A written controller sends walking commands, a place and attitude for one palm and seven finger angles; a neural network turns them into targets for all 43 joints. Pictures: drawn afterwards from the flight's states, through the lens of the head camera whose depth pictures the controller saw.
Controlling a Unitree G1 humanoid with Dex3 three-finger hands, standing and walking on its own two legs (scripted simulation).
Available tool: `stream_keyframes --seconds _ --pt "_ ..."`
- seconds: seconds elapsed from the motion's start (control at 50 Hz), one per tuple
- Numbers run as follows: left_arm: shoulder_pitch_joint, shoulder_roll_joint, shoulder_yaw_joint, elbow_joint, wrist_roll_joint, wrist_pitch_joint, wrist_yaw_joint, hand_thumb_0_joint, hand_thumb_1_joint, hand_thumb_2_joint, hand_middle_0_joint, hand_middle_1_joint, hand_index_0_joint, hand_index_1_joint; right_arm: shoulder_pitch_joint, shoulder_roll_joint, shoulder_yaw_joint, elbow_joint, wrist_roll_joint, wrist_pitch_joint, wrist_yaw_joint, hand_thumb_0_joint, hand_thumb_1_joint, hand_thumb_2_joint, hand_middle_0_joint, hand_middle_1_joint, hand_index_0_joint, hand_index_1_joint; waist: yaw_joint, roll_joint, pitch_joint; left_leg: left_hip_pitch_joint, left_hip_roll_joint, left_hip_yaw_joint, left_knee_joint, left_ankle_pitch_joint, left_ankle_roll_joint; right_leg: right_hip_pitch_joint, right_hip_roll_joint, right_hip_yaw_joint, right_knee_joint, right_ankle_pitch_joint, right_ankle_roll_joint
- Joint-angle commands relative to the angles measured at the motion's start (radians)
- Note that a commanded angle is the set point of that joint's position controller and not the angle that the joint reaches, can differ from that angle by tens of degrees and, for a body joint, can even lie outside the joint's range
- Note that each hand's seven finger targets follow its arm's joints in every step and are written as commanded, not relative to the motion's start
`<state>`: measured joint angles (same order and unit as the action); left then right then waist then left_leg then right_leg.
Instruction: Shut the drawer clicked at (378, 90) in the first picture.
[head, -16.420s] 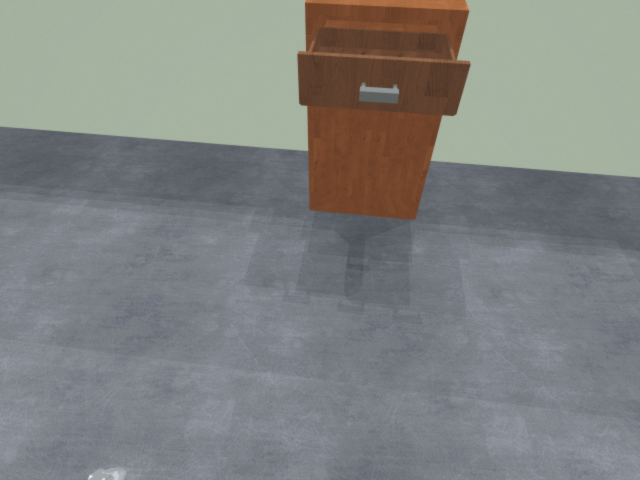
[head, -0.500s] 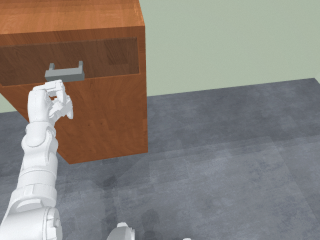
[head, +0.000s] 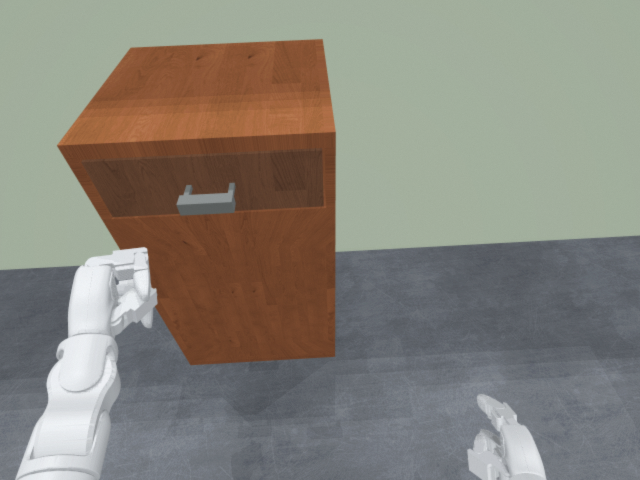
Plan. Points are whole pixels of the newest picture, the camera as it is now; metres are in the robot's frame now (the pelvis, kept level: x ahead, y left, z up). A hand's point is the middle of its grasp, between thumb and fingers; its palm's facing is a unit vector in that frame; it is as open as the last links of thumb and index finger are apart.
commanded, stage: draw the hand back to the body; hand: left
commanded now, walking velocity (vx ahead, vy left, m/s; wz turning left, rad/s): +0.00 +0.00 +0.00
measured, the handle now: (208, 196) +0.60 +0.27 +0.00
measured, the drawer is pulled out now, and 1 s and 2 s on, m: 0.00 0.00 0.00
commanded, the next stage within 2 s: step back with the hand held close in 0.60 s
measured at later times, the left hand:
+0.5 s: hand (66, 352) +0.19 +0.24 +0.17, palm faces +0.38 -0.83 -0.41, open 3.3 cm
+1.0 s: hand (63, 351) +0.19 +0.25 +0.16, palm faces +0.27 -0.82 -0.50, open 3.2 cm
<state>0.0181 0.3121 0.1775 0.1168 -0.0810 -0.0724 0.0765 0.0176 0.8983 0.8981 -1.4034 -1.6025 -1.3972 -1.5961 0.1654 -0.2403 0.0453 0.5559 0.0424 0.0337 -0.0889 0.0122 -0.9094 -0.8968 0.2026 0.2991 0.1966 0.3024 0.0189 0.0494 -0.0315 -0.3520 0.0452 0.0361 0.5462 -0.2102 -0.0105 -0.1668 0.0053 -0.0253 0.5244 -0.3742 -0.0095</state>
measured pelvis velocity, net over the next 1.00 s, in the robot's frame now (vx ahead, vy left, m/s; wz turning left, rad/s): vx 0.00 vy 0.02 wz -0.03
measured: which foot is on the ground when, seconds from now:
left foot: down 0.00-1.00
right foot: down 0.00-1.00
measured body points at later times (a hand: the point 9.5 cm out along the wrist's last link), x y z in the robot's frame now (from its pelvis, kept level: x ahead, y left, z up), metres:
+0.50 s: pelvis +0.01 +0.00 +0.01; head -0.01 -0.03 +0.46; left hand +0.16 +0.28 +0.19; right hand +0.21 -0.22 -0.07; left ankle +0.05 +0.13 -0.73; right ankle -0.06 -0.11 -0.73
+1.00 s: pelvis +0.00 +0.02 +0.01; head +0.01 +0.00 +0.46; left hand +0.17 +0.29 +0.19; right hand +0.18 -0.23 -0.07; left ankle +0.05 +0.13 -0.73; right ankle -0.06 -0.11 -0.73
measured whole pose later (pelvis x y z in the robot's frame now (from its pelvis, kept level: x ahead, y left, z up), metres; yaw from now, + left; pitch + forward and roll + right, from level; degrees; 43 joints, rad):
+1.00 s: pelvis +0.00 +0.02 +0.01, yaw -2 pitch +0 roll -1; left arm 0.61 0.38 0.34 -0.51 -0.06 -0.16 0.08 0.01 0.89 0.90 -1.41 -1.60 -1.40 -1.60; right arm 0.17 -0.24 -0.02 0.53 0.00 0.05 -0.07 0.01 -0.91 -0.90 0.20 0.30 0.20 0.30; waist 0.01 0.06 0.02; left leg -0.27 0.04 0.07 0.43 -0.16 0.01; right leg -0.09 0.00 0.01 0.38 -0.29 0.02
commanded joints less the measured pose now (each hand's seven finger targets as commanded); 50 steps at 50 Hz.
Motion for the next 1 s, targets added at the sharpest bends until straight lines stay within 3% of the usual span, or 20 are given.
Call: stream_keyframes --seconds 0.0,0.04,0.06,0.08,0.12,0.16,0.22,0.3,0.32,0.36,0.4,0.48,0.66,0.7,0.72,0.74,0.82,0.88,0.96,0.98 --pt "-0.125 0.193 0.098 -0.356 -0.004 -0.064 0.027 0.0 0.9 0.9 -1.4 -1.6 -1.4 -1.6 -0.112 -0.112 -0.042 -0.138 -0.016 -0.063 -0.01 0.0 -0.9 -0.9 0.2 0.3 0.2 0.3 0.005 -0.002 -0.129 0.337 -0.035 0.006 -0.103 0.143 0.052 -0.082 0.019 0.01 -0.18 0.322 -0.004" --pt "-0.047 0.184 0.105 -0.413 -0.006 -0.062 0.027 0.0 0.9 0.9 -1.4 -1.6 -1.4 -1.6 -0.12 -0.11 -0.042 -0.138 -0.021 -0.07 -0.008 0.0 -0.9 -0.9 0.2 0.3 0.2 0.3 0.013 0.0 -0.122 0.357 -0.034 0.012 -0.118 0.169 0.052 -0.055 0.018 0.008 -0.194 0.346 -0.003" --pt "-0.015 0.203 0.124 -0.435 -0.005 -0.065 0.027 0.0 0.9 0.9 -1.4 -1.6 -1.4 -1.6 -0.124 -0.114 -0.048 -0.132 -0.025 -0.077 -0.007 0.0 -0.9 -0.9 0.2 0.3 0.2 0.3 0.015 -0.037 -0.116 0.368 -0.035 0.016 -0.121 0.181 0.054 -0.052 0.022 0.009 -0.217 0.357 0.0" --pt "0.023 0.175 0.11 -0.467 -0.007 -0.064 0.025 0.0 0.9 0.9 -1.4 -1.6 -1.4 -1.6 -0.124 -0.107 -0.046 -0.134 -0.025 -0.078 -0.005 0.0 -0.9 -0.9 0.2 0.3 0.2 0.3 0.014 0.002 -0.107 0.372 -0.032 0.018 -0.128 0.188 0.053 -0.033 0.013 0.01 -0.206 0.365 -0.002" --pt "0.084 0.176 0.125 -0.524 -0.006 -0.067 0.027 0.0 0.9 0.9 -1.4 -1.6 -1.4 -1.6 -0.125 -0.103 -0.047 -0.134 -0.03 -0.087 0.0 0.0 -0.9 -0.9 0.2 0.3 0.2 0.3 0.019 0.005 -0.095 0.386 -0.032 0.019 -0.137 0.204 0.051 -0.024 0.015 0.004 -0.215 0.373 -0.002" --pt "0.15 0.195 0.153 -0.554 -0.005 -0.071 0.025 0.0 0.9 0.9 -1.4 -1.6 -1.4 -1.6 -0.134 -0.107 -0.053 -0.13 -0.035 -0.096 0.0 0.0 -0.9 -0.9 0.2 0.3 0.2 0.3 0.026 -0.039 -0.063 0.391 -0.032 0.022 -0.143 0.204 0.051 -0.036 0.021 0.005 -0.25 0.367 0.002" --pt "0.225 0.184 0.161 -0.656 -0.004 -0.081 0.029 0.0 0.9 0.9 -1.4 -1.6 -1.4 -1.6 -0.129 -0.099 -0.052 -0.133 -0.038 -0.107 0.004 0.0 -0.9 -0.9 0.2 0.3 0.2 0.3 0.029 0.016 -0.072 0.4 -0.032 0.02 -0.146 0.214 0.048 -0.01 0.013 0.002 -0.237 0.369 -0.001" --pt "0.345 0.191 0.193 -0.736 -0.006 -0.091 0.028 0.0 0.9 0.9 -1.4 -1.6 -1.4 -1.6 -0.13 -0.094 -0.057 -0.134 -0.043 -0.125 0.007 0.0 -0.9 -0.9 0.2 0.3 0.2 0.3 0.036 -0.015 -0.038 0.391 -0.033 0.021 -0.144 0.206 0.049 -0.017 0.013 0.0 -0.255 0.364 0.004" --pt "0.375 0.188 0.199 -0.76 -0.005 -0.095 0.028 0.0 0.9 0.9 -1.4 -1.6 -1.4 -1.6 -0.126 -0.093 -0.059 -0.135 -0.044 -0.129 0.007 0.0 -0.9 -0.9 0.2 0.3 0.2 0.3 0.037 0.003 -0.051 0.398 -0.032 0.025 -0.138 0.223 0.05 -0.009 0.012 0.002 -0.248 0.383 0.003" --pt "0.453 0.202 0.228 -0.773 -0.006 -0.098 0.025 0.0 0.9 0.9 -1.4 -1.6 -1.4 -1.6 -0.127 -0.094 -0.063 -0.136 -0.044 -0.139 0.009 0.0 -0.9 -0.9 0.2 0.3 0.2 0.3 0.048 -0.035 -0.03 0.389 -0.03 0.023 -0.136 0.231 0.047 -0.015 0.02 -0.001 -0.26 0.39 0.004" --pt "0.471 0.199 0.231 -0.823 -0.008 -0.104 0.023 0.0 0.9 0.9 -1.4 -1.6 -1.4 -1.6 -0.125 -0.089 -0.061 -0.145 -0.041 -0.142 0.008 0.0 -0.9 -0.9 0.2 0.3 0.2 0.3 0.046 -0.005 -0.024 0.383 -0.028 0.021 -0.134 0.216 0.046 -0.016 0.015 0.0 -0.25 0.376 0.004" --pt "0.446 0.161 0.201 -0.748 -0.008 -0.094 0.022 0.0 0.9 0.9 -1.4 -1.6 -1.4 -1.6 -0.108 -0.094 -0.064 -0.129 -0.042 -0.143 0.001 0.0 -0.9 -0.9 0.2 0.3 0.2 0.3 0.03 -0.048 0.025 0.374 -0.027 0.021 -0.141 0.184 0.048 -0.041 0.013 -0.002 -0.26 0.34 0.01" --pt "0.422 0.198 0.225 -0.796 0.001 -0.095 0.034 0.0 0.9 0.9 -1.4 -1.6 -1.4 -1.6 -0.123 -0.09 -0.06 -0.128 -0.049 -0.163 -0.006 0.0 -0.9 -0.9 0.2 0.3 0.2 0.3 0.053 0.003 -0.015 0.387 -0.032 0.016 -0.136 0.21 0.045 -0.009 0.012 0.006 -0.259 0.36 0.002" --pt "0.427 0.178 0.212 -0.796 -0.003 -0.094 0.033 0.0 0.9 0.9 -1.4 -1.6 -1.4 -1.6 -0.122 -0.086 -0.057 -0.129 -0.048 -0.161 -0.004 0.0 -0.9 -0.9 0.2 0.3 0.2 0.3 0.05 0.004 -0.006 0.378 -0.029 0.012 -0.14 0.207 0.042 -0.007 0.01 0.003 -0.25 0.355 0.002" --pt "0.338 0.308 0.339 -0.877 0.011 -0.132 0.037 0.0 0.9 0.9 -1.4 -1.6 -1.4 -1.6 -0.106 -0.111 -0.064 -0.154 -0.049 -0.126 0.007 0.0 -0.9 -0.9 0.2 0.3 0.2 0.3 0.002 -0.027 0.062 0.327 -0.014 0.016 -0.096 0.183 0.06 -0.103 -0.035 0.061 -0.297 0.426 0.017" --pt "0.436 0.249 0.3 -0.788 0.012 -0.136 0.029 0.0 0.9 0.9 -1.4 -1.6 -1.4 -1.6 -0.109 -0.1 -0.067 -0.135 -0.051 -0.106 0.008 0.0 -0.9 -0.9 0.2 0.3 0.2 0.3 -0.001 -0.045 0.054 0.31 -0.015 0.011 -0.083 0.192 0.059 -0.092 -0.05 0.052 -0.284 0.459 0.018" --pt "0.542 0.193 0.257 -0.776 0.014 -0.147 0.016 0.0 0.9 0.9 -1.4 -1.6 -1.4 -1.6 -0.092 -0.103 -0.084 -0.163 -0.048 -0.059 0.02 0.0 -0.9 -0.9 0.2 0.3 0.2 0.3 -0.005 0.005 -0.033 0.326 0.007 0.018 -0.095 0.343 0.056 -0.052 -0.043 0.031 -0.219 0.525 0.029" --pt "0.594 0.216 0.284 -0.794 0.01 -0.148 0.02 0.0 0.9 0.9 -1.4 -1.6 -1.4 -1.6 -0.092 -0.099 -0.09 -0.182 -0.045 -0.038 0.019 0.0 -0.9 -0.9 0.2 0.3 0.2 0.3 0.001 -0.016 -0.088 0.337 0.019 0.013 -0.094 0.457 0.056 -0.036 -0.029 0.014 -0.187 0.554 0.036" --pt "0.618 0.261 0.326 -0.854 0.006 -0.153 0.031 0.0 0.9 0.9 -1.4 -1.6 -1.4 -1.6 -0.095 -0.102 -0.099 -0.203 -0.043 -0.025 0.015 0.0 -0.9 -0.9 0.2 0.3 0.2 0.3 0.008 -0.001 -0.137 0.328 0.024 0.01 -0.096 0.489 0.052 -0.032 -0.015 0.009 -0.156 0.526 0.038" --pt "0.638 0.247 0.316 -0.854 0.003 -0.153 0.035 0.0 0.9 0.9 -1.4 -1.6 -1.4 -1.6 -0.087 -0.097 -0.099 -0.206 -0.04 -0.024 0.016 0.0 -0.9 -0.9 0.2 0.3 0.2 0.3 0.004 0.002 -0.139 0.316 0.028 0.006 -0.095 0.489 0.053 -0.031 -0.015 0.008 -0.144 0.514 0.037"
